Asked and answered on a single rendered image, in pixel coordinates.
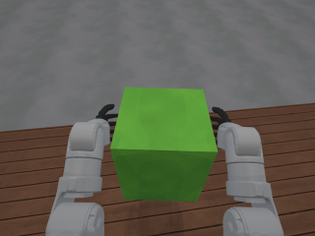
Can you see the robot left hand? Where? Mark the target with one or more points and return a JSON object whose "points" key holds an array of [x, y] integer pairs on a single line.
{"points": [[102, 115]]}

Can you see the robot right hand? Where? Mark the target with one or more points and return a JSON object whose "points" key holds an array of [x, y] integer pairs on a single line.
{"points": [[222, 119]]}

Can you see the robot right upper arm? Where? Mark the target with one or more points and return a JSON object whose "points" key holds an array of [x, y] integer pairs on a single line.
{"points": [[250, 221]]}

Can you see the carton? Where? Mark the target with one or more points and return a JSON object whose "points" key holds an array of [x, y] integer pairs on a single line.
{"points": [[163, 146]]}

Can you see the right robot forearm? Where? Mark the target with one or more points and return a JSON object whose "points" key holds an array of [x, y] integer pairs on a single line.
{"points": [[245, 166]]}

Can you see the robot left upper arm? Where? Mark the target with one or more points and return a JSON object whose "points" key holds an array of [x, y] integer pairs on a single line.
{"points": [[76, 219]]}

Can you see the left robot forearm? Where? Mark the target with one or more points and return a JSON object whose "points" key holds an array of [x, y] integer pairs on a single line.
{"points": [[84, 155]]}

